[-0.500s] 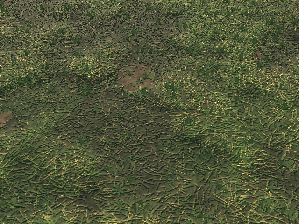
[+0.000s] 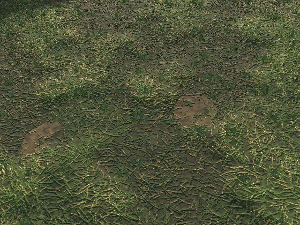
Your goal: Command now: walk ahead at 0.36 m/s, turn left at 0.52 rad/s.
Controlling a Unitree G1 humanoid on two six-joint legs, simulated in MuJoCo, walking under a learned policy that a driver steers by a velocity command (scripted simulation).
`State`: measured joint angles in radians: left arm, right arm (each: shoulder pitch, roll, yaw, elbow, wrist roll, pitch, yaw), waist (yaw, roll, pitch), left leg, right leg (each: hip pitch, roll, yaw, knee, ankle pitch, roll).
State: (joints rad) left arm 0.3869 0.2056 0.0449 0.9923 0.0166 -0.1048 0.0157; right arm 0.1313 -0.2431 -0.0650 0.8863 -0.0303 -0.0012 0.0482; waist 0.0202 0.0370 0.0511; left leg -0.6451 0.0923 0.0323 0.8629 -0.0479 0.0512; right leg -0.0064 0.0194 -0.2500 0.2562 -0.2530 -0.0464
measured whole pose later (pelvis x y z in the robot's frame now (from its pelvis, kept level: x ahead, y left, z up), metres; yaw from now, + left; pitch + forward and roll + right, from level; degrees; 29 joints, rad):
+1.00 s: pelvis +0.18 -0.02 +0.00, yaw +36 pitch +0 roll +1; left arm 0.18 0.26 0.03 0.73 0.02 0.02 0.04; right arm 0.22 -0.34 -0.10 0.81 -0.02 0.07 0.03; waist -0.01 0.06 0.05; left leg -0.49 -0.09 -0.10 1.11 -0.41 -0.05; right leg -0.18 0.00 -0.04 0.41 -0.23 -0.04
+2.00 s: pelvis +0.33 +0.14 -0.01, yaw +46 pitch +1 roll +0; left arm 0.28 0.28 0.05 0.78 0.01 -0.04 -0.03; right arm 0.30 -0.29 -0.02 0.84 -0.05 -0.07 0.02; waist -0.02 0.04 0.03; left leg -0.37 0.00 -0.02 1.08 -0.31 0.05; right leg -0.25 0.10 0.01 0.46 -0.22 -0.10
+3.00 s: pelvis +0.81 +0.42 -0.02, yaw +10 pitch +1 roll +0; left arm 0.13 0.28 0.04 0.72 0.02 -0.01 -0.03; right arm 0.33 -0.26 -0.03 0.83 -0.02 -0.05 0.00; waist -0.04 0.01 0.07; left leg -0.30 0.07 0.06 1.21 -0.40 -0.01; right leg -0.40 0.10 -0.05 0.58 -0.21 -0.13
